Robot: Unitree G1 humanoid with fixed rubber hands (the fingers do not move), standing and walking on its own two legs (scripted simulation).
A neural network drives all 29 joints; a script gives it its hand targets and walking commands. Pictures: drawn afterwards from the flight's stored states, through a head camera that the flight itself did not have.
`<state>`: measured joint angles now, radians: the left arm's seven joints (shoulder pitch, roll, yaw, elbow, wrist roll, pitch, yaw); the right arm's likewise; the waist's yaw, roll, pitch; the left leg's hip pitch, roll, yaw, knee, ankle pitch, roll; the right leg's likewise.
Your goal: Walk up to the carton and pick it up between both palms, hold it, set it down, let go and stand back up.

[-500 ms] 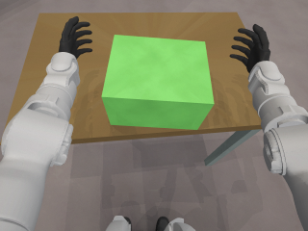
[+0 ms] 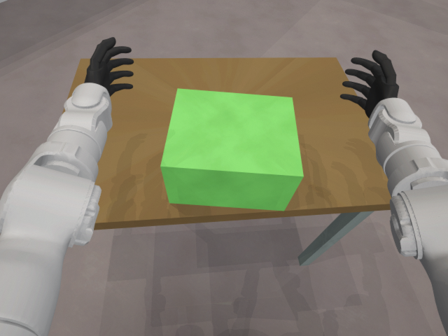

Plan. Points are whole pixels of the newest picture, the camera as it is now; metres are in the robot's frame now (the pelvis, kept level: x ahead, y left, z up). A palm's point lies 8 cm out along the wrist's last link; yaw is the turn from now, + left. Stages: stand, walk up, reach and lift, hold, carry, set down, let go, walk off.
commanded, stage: set down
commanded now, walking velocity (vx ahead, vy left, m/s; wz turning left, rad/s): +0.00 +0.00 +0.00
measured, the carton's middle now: (231, 150) +0.50 +0.01 -0.01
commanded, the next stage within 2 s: none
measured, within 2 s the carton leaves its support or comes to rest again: neither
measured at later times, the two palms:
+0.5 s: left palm (112, 128) +0.43 +0.22 +0.11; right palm (382, 150) +0.42 -0.24 +0.11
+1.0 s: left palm (105, 180) +0.36 +0.23 +0.06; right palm (374, 202) +0.35 -0.23 +0.06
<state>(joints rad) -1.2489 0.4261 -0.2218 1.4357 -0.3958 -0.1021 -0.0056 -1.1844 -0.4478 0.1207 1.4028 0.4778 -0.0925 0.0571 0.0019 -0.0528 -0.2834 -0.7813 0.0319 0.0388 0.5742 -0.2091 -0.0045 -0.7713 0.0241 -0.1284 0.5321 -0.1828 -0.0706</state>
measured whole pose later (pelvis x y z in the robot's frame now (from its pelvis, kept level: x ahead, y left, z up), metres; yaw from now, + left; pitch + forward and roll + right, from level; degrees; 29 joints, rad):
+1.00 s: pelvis +0.01 +0.00 +0.02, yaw +0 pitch +8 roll +0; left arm -0.46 0.31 -0.04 0.90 -0.26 -0.21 0.01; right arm -0.43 -0.32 0.07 0.90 0.39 -0.23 0.02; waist 0.00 -0.02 -0.13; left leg -0.42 0.03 0.05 0.50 -0.23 0.00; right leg -0.42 0.03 -0.12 0.48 -0.21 -0.07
